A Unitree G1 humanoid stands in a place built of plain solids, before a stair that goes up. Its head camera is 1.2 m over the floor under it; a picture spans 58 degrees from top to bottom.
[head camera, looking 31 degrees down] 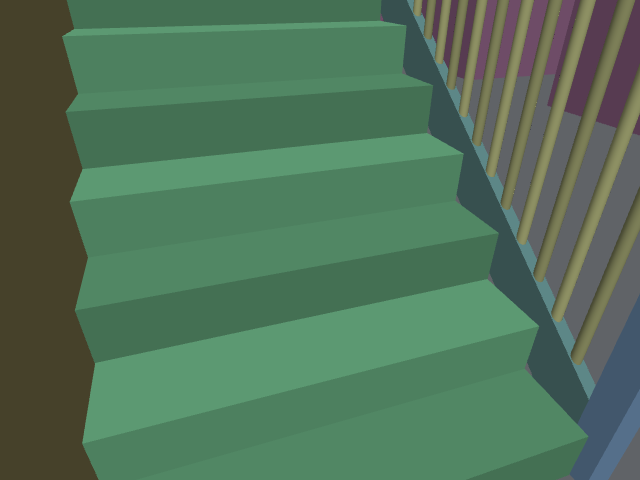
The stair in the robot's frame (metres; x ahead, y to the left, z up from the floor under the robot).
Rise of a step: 0.17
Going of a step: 0.24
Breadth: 1.20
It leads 18 degrees to the left of straight ahead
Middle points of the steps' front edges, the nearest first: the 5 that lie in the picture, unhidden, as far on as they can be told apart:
0.75 -0.06 0.35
0.98 0.01 0.53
1.21 0.09 0.70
1.44 0.16 0.88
1.67 0.24 1.05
